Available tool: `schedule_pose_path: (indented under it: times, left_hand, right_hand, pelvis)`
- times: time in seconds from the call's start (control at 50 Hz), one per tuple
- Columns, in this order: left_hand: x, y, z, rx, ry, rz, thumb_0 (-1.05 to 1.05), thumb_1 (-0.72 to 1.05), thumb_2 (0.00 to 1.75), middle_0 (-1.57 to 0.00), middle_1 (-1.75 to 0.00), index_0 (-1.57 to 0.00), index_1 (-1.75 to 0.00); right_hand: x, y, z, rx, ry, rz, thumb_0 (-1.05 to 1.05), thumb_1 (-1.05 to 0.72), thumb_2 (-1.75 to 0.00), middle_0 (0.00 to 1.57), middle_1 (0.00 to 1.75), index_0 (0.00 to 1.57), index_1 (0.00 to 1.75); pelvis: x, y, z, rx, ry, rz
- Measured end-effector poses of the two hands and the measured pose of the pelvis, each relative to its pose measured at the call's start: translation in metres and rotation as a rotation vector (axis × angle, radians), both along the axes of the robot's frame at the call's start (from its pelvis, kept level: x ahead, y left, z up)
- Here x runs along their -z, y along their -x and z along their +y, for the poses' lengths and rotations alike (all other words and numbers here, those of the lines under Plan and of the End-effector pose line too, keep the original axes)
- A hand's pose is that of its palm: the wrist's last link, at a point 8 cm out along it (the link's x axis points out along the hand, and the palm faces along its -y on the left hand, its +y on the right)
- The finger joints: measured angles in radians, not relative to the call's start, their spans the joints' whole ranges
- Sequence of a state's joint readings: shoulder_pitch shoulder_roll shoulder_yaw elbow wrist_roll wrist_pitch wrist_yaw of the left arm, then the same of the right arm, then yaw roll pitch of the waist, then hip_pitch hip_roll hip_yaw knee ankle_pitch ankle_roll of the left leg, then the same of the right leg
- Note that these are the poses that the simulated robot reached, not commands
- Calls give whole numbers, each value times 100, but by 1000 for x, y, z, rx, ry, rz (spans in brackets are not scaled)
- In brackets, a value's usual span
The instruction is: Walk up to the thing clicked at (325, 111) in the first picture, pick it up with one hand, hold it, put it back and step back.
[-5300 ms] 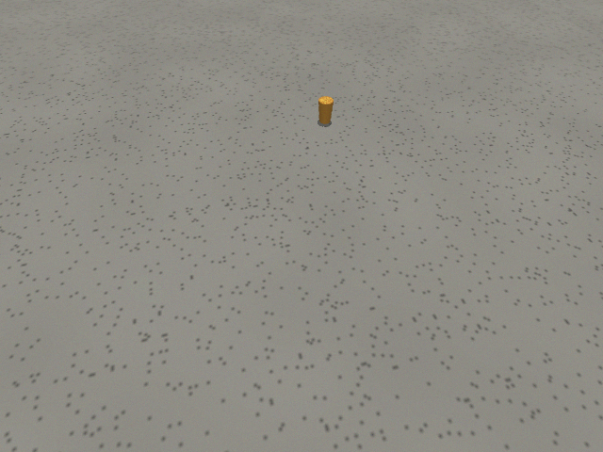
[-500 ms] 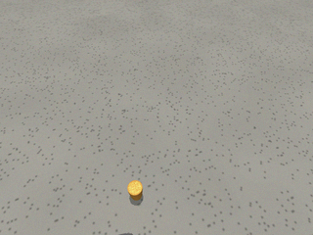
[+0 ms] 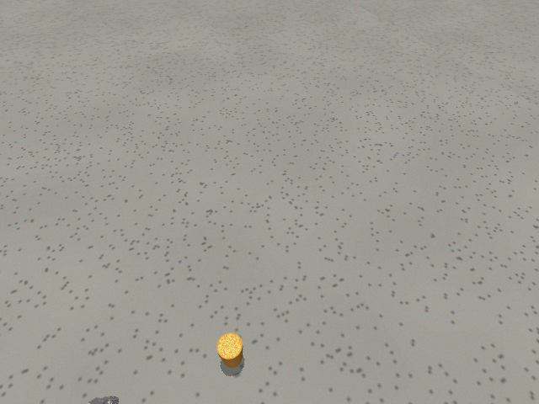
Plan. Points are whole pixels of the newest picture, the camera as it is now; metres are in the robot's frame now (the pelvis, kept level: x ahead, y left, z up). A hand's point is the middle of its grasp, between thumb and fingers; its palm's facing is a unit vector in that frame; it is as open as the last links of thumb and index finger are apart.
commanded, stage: walk up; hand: left
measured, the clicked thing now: (231, 352) +0.42 +0.15 -0.71
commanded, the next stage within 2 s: stand in 0.66 s
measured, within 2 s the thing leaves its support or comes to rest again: neither
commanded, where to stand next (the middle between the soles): +0.05 +0.00 m, yaw +2 degrees
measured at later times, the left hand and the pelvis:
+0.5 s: hand out of the picture +0.08 +0.26 -0.16, palm faces -0.01 -0.94 -0.33, open 7.4 cm; pelvis +0.01 +0.01 +0.00, yaw +0 degrees
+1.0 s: hand out of the picture +0.10 +0.26 -0.15, palm faces -0.02 -0.94 -0.34, open 7.4 cm; pelvis +0.02 +0.01 +0.00, yaw +1 degrees
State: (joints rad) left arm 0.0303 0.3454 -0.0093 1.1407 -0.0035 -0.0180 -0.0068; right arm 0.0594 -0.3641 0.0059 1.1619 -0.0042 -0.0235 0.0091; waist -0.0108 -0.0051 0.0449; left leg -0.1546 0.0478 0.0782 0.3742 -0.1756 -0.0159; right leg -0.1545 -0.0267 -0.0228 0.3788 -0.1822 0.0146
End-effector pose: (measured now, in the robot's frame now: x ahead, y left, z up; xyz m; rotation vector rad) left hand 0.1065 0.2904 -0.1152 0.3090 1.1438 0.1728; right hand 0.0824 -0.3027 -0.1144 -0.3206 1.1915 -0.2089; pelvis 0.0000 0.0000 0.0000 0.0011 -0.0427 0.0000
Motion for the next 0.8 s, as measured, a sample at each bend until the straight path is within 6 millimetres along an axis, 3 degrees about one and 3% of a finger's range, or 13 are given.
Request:
schedule_pose_path:
  times: [0.22, 0.4, 0.8]
  left_hand:
    - [6, 18, 5, -19, 8, 77, 1, 91, 90, -20, -30, -20, -30]
    - [6, 29, 11, -41, 1, 113, 1, 91, 90, -20, -30, -20, -30]
    - [3, 15, 14, -35, -6, 75, 1, 91, 90, -20, -30, -20, -30]
  right_hand:
    - [-1, 13, 1, 19, 8, 49, 1, -90, -90, 21, 30, 20, 30]
    - [3, 7, 12, 14, -13, 56, 1, -90, -90, 21, 30, 20, 30]
    - [-2, -21, 19, -7, -12, 3, 1, -90, -90, 21, 30, 20, 30]
  pelvis:
    - [-3, -4, 3, 2, 3, 9]
    - [-3, -9, 7, -3, 2, 14]
    - [-4, -16, 11, -10, 2, 13]
